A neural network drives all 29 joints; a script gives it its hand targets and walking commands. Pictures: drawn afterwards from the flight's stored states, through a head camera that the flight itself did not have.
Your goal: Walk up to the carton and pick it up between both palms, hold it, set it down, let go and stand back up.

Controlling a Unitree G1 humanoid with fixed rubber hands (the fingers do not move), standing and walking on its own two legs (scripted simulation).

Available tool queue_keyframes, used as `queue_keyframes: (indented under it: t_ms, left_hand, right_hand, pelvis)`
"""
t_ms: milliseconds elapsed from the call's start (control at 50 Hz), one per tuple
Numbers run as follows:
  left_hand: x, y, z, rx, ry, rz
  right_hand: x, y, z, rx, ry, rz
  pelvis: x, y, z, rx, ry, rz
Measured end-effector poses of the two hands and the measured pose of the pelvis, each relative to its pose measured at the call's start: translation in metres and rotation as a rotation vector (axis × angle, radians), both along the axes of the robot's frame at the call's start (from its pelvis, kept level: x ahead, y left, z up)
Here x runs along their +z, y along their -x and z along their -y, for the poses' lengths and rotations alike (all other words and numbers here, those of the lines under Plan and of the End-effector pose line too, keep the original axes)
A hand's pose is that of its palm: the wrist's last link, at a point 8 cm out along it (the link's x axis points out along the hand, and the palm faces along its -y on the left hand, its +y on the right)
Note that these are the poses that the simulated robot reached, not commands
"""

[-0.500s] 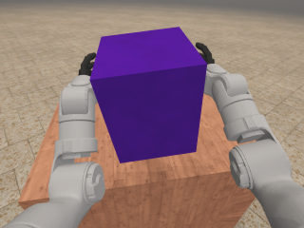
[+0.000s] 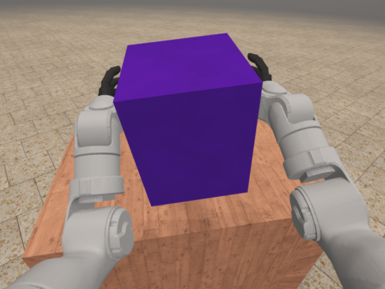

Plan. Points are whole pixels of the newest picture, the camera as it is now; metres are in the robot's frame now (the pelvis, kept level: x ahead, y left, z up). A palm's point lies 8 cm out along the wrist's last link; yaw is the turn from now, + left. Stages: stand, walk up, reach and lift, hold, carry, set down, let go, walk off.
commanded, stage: hold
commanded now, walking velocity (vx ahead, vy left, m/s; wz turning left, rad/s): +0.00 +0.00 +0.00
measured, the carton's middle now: (188, 120) +0.36 +0.00 +0.23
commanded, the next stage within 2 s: none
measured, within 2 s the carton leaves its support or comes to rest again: neither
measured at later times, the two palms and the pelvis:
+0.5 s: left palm (115, 101) +0.36 +0.15 +0.27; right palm (266, 88) +0.37 -0.15 +0.30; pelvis +0.00 -0.01 +0.00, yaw +0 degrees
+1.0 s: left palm (113, 103) +0.36 +0.15 +0.27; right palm (264, 91) +0.37 -0.14 +0.29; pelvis +0.00 +0.00 +0.00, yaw +0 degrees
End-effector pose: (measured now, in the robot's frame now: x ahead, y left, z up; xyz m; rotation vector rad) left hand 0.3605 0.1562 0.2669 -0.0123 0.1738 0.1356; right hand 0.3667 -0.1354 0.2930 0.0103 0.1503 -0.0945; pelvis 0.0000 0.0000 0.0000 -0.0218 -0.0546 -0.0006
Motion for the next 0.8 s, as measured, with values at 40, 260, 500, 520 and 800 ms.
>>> queue_keyframes:
  t_ms: [40, 260, 500, 520, 800]
  left_hand:
    - [0.001, 0.000, 0.001, -0.001, 0.010, 0.003]
    - [0.007, -0.001, 0.010, -0.013, 0.003, 0.001]
    - [0.004, -0.003, 0.011, -0.011, 0.010, -0.002]
    - [0.004, -0.003, 0.011, -0.012, 0.011, -0.003]
    - [-0.002, -0.005, 0.009, -0.012, 0.007, 0.002]
  right_hand:
    - [0.002, 0.001, 0.001, -0.004, -0.008, 0.002]
    - [0.007, 0.002, 0.010, -0.015, -0.010, -0.004]
    - [0.005, 0.000, 0.012, -0.008, 0.012, -0.009]
    - [0.004, -0.001, 0.011, -0.007, 0.012, -0.010]
    - [-0.003, -0.001, 0.009, -0.010, 0.009, -0.008]
  pelvis:
    - [0.000, -0.001, 0.000, 0.000, -0.001, 0.006]
    - [0.001, -0.003, 0.002, -0.011, -0.005, 0.012]
    - [0.001, -0.004, 0.007, -0.007, -0.006, 0.015]
    - [0.001, -0.004, 0.008, -0.006, -0.006, 0.015]
    - [0.000, -0.004, 0.007, -0.002, -0.004, 0.011]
